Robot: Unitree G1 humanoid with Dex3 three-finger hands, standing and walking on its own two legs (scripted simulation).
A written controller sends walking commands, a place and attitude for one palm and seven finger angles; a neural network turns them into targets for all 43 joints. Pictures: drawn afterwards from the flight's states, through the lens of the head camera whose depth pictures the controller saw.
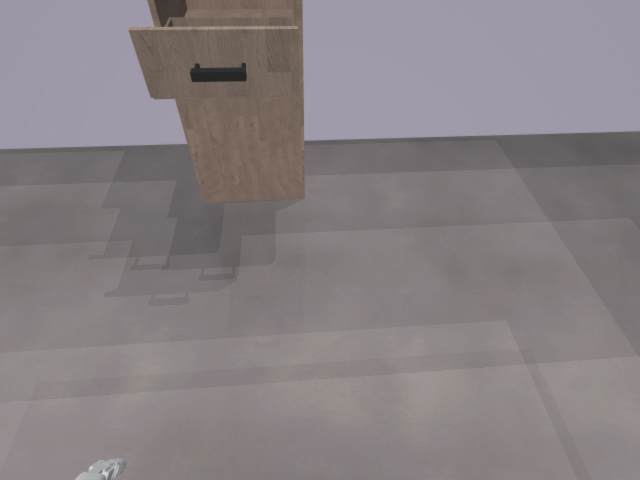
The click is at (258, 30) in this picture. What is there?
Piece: drawer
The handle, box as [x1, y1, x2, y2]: [190, 63, 246, 81]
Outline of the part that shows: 245,63 242,63 241,66 237,68 200,68 198,64 195,64 194,67 191,68 190,74 192,81 245,80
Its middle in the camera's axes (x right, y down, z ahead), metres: -0.27 -0.44 +1.02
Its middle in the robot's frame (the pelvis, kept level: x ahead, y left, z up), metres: +1.05 +0.32 +0.00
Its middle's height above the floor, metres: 0.77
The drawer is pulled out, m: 0.30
